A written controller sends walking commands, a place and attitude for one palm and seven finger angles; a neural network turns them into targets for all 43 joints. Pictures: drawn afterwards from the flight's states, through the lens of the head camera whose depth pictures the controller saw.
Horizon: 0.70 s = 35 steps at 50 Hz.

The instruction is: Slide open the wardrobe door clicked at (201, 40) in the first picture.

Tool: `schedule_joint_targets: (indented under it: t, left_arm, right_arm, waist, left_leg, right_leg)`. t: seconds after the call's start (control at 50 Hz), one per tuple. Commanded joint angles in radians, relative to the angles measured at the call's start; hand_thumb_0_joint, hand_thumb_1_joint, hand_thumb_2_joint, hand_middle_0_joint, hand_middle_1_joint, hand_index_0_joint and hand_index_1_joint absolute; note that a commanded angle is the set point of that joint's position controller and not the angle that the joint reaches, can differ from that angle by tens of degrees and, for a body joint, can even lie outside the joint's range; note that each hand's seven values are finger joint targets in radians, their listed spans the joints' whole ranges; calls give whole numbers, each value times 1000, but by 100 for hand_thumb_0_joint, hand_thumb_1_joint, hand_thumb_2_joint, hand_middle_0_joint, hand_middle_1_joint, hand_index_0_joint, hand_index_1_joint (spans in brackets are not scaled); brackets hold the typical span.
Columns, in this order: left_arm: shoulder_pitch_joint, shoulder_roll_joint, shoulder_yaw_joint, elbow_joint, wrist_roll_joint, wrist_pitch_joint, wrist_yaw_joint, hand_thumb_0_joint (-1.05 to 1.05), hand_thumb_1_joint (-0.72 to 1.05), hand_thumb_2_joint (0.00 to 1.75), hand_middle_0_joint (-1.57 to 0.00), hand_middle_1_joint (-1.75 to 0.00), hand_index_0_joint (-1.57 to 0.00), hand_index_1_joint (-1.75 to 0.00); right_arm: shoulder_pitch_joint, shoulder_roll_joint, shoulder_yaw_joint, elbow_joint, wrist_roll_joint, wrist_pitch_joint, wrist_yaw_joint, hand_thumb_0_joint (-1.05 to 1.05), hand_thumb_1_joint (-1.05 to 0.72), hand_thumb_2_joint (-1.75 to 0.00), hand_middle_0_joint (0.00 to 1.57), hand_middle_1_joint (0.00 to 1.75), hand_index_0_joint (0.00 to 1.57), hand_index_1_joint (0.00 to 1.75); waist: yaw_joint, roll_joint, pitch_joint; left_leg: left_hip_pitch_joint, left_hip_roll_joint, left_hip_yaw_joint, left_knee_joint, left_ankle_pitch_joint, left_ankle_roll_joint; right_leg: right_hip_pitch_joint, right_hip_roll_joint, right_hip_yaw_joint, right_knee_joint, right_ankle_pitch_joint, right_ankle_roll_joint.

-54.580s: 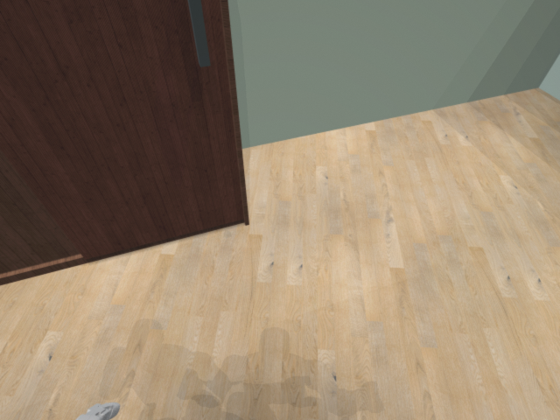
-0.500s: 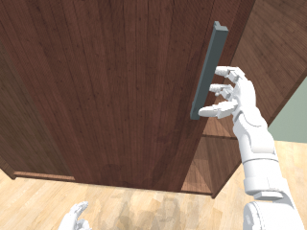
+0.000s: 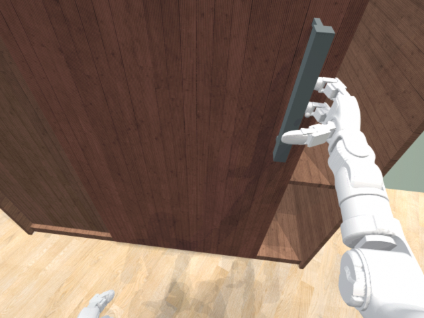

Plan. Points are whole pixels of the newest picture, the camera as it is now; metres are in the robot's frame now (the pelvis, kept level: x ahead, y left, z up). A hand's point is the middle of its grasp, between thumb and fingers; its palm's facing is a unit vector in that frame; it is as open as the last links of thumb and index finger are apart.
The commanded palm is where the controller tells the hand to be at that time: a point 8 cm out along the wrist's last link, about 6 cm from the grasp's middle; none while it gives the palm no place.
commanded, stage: feel for the door with the fingertips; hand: right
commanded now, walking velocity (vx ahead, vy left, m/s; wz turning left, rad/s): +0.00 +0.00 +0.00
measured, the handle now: (295, 99) +0.50 -0.11 +0.18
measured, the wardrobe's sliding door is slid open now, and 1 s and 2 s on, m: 0.22 0.22 0.22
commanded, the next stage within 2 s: slide the fingers in behind the handle in 0.02 s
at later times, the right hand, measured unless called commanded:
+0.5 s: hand (315, 125) +0.42 -0.14 +0.18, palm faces +0.01 +1.00 +0.02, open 14.0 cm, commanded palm +0.39 -0.18 +0.19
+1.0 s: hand (310, 124) +0.41 -0.12 +0.19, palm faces +0.05 +1.00 +0.00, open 14.1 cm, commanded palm +0.39 -0.16 +0.19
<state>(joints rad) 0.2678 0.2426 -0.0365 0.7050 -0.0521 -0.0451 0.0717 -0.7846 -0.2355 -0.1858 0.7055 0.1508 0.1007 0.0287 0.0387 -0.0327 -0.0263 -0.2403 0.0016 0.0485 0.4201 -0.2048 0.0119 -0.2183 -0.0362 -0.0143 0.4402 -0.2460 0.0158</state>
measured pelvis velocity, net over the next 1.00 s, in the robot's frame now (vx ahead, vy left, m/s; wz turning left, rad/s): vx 0.00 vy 0.00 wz -0.03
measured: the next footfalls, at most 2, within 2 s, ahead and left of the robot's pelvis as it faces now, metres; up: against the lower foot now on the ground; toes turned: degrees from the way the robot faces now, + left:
none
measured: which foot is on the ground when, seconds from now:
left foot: down 0.00-1.00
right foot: down 0.00-1.00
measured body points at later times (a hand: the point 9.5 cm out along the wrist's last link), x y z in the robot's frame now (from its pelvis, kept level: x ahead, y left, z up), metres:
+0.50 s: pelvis +0.02 -0.01 +0.00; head +0.01 +0.00 +0.45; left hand +0.16 +0.23 -0.10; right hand +0.41 -0.19 +0.19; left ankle +0.01 +0.11 -0.74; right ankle -0.01 -0.13 -0.74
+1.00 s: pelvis +0.00 +0.00 +0.00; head -0.01 +0.01 +0.45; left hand +0.15 +0.22 -0.11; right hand +0.40 -0.18 +0.19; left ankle +0.01 +0.11 -0.74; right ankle -0.01 -0.13 -0.74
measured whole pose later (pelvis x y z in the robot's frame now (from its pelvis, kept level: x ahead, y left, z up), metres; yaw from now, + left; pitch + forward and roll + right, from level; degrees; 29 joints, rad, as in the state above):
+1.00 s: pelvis +0.00 +0.00 +0.00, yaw -2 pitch -1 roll +0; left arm 0.22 0.22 -0.05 0.70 -0.05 -0.03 0.07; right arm -0.68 -0.16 -0.09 0.49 0.15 0.21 -0.04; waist -0.01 -0.03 -0.02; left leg -0.19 0.02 0.07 0.42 -0.21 0.01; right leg -0.18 -0.02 0.01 0.44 -0.25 0.01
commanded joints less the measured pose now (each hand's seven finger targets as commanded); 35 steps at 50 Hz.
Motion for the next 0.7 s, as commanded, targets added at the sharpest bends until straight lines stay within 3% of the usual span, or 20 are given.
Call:
schedule_joint_targets:
  t: [0.0, 0.06, 0.08, 0.12, 0.14, 0.18, 0.2, 0.24, 0.28, 0.3, 0.4, 0.42, 0.48, 0.5, 0.54, 0.58, 0.64, 0.68]
  left_arm:
    - [-41, 123, 49, -135, 4, -49, 8, 0, 90, 90, -20, -30, -20, -30]
    - [-30, 122, 48, -135, 2, -45, 9, 0, 90, 90, -20, -30, -20, -30]
    - [-27, 124, 51, -138, 3, -45, 8, 0, 90, 90, -20, -30, -20, -30]
    - [-30, 123, 51, -143, 1, -42, 6, 0, 90, 90, -20, -30, -20, -30]
    - [-30, 123, 54, -150, 0, -43, 4, 0, 90, 90, -20, -30, -20, -30]
    - [-40, 116, 56, -161, -3, -49, 0, 0, 90, 90, -20, -30, -20, -30]
    - [-43, 119, 61, -166, -4, -51, -3, 0, 90, 90, -20, -30, -20, -30]
    - [-53, 112, 62, -169, -6, -53, -8, 0, 90, 90, -20, -30, -20, -30]
    - [-61, 118, 61, -166, -6, -50, -8, 0, 90, 90, -20, -30, -20, -30]
    - [-69, 123, 60, -168, -6, -44, -8, 0, 90, 90, -20, -30, -20, -30]
    - [-116, 110, 46, -180, -6, -35, -1, 0, 90, 90, -20, -30, -20, -30]
    - [-120, 108, 45, -178, -4, -33, 2, 0, 90, 90, -20, -30, -20, -30]
    - [-144, 95, 39, -186, -1, -36, 2, 0, 90, 90, -20, -30, -20, -30]
    - [-149, 98, 39, -184, -2, -34, 3, 0, 90, 90, -20, -30, -20, -30]
    - [-153, 90, 34, -175, -1, -29, 4, 0, 90, 90, -20, -30, -20, -30]
    - [-159, 93, 32, -173, 4, -19, 8, 0, 90, 90, -20, -30, -20, -30]
    - [-175, 84, 25, -177, 3, -15, 10, 0, 90, 90, -20, -30, -20, -30]
    - [-172, 87, 24, -169, 6, -12, 14, 0, 90, 90, -20, -30, -20, -30]
  right_arm:
    - [-479, -226, -79, -231, 1, -90, -3, 0, 50, -30, 30, 120, 30, 120]
    - [-466, -218, -75, -219, 5, -85, 10, 0, 50, -30, 30, 120, 30, 120]
    - [-477, -228, -81, -246, 4, -88, 11, 0, 50, -30, 30, 120, 30, 120]
    - [-448, -239, -90, -264, 5, -87, 17, 0, 50, -30, 30, 120, 30, 120]
    - [-434, -234, -90, -292, 6, -89, 18, 0, 50, -30, 30, 120, 30, 120]
    - [-414, -175, -44, -364, 12, -89, 27, 0, 50, -30, 30, 120, 30, 120]
    - [-378, -178, -53, -379, 15, -86, 26, 0, 50, -30, 30, 120, 30, 120]
    - [-337, -140, -32, -438, 23, -67, 29, 0, 50, -30, 30, 120, 30, 120]
    - [-304, -148, -45, -451, 29, -32, 29, 0, 50, -30, 30, 120, 30, 120]
    - [-268, -175, -66, -456, 27, -17, 24, 0, 50, -30, 30, 120, 30, 120]
    - [-302, -91, 13, -534, 21, 41, -2, 0, 50, -30, 30, 120, 30, 120]
    - [-334, -112, 0, -564, 19, 40, -12, 0, 50, -30, 30, 120, 30, 120]
    - [-312, -43, 51, -614, 19, 47, -21, 0, 50, -30, 30, 120, 30, 120]
    - [-309, -48, 50, -602, 17, 50, -27, 0, 50, -30, 30, 120, 30, 120]
    - [-312, 3, 88, -569, 15, 70, -35, 0, 50, -30, 30, 120, 30, 120]
    - [-322, -24, 61, -554, 11, 89, -48, 0, 50, -30, 30, 120, 30, 120]
    - [-345, 28, 109, -553, 10, 91, -51, 0, 50, -30, 30, 120, 30, 120]
    - [-372, 11, 96, -520, 8, 91, -53, 0, 50, -30, 30, 120, 30, 120]
  waist:
    - [-22, 53, -326]
    - [-15, 62, -305]
    - [-14, 62, -328]
    - [-23, 34, -331]
    - [-26, 48, -344]
    - [-24, 7, -365]
    - [-33, 23, -374]
    - [-34, -6, -375]
    - [-34, 39, -348]
    - [-48, 47, -335]
    - [-28, 22, -271]
    - [-23, 29, -289]
    - [-29, -3, -313]
    - [-28, 13, -305]
    - [-18, 38, -270]
    - [-23, 53, -278]
    - [-14, 41, -262]
    - [-8, 56, -248]
  left_leg:
    - [148, -10, -16, -30, 267, 8]
    - [146, -10, -18, -32, 289, 5]
    - [156, -10, -18, -29, 303, 4]
    - [168, -10, -17, -25, 318, 7]
    - [179, -12, -15, -22, 329, 8]
    - [176, -16, -9, -15, 361, 12]
    - [188, -17, -6, -11, 374, 14]
    - [181, -19, -1, -3, 413, 15]
    - [176, -20, 2, -9, 408, 12]
    - [188, -18, 5, -10, 392, 14]
    - [131, -18, 8, -25, 313, 12]
    - [136, -17, 7, -26, 307, 12]
    - [140, -16, 10, -15, 330, 17]
    - [134, -17, 11, -15, 324, 17]
    - [111, -17, 17, -19, 302, 14]
    - [122, -13, 12, -24, 303, 14]
    - [109, -10, 12, -29, 275, 13]
    - [97, -10, 9, -38, 249, 12]
  right_leg:
    - [73, 31, -9, -21, 244, -52]
    - [60, 30, -16, -23, 246, -53]
    - [68, 29, -17, -22, 258, -53]
    - [69, 28, -19, -21, 277, -51]
    - [75, 28, -19, -21, 287, -51]
    - [111, 26, -22, -16, 327, -48]
    - [117, 25, -20, -9, 350, -48]
    - [141, 22, -21, -4, 399, -45]
    - [128, 22, -22, -10, 381, -44]
    - [116, 21, -20, -14, 378, -43]
    - [132, 22, -11, -20, 327, -43]
    - [140, 22, -6, -21, 323, -41]
    - [166, 25, -2, -16, 358, -33]
    - [170, 22, 1, -13, 363, -33]
    - [162, 22, 8, -19, 339, -29]
    - [156, 26, 4, -23, 328, -30]
    - [160, 26, 9, -26, 303, -32]
    - [152, 28, 11, -30, 273, -32]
